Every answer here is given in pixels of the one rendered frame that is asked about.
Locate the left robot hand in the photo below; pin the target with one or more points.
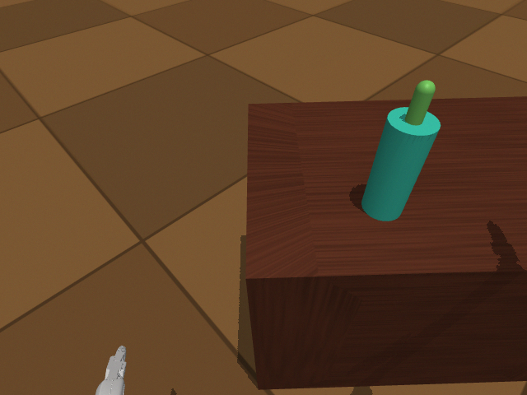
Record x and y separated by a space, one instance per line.
113 384

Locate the bottle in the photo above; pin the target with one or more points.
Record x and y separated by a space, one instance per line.
406 140

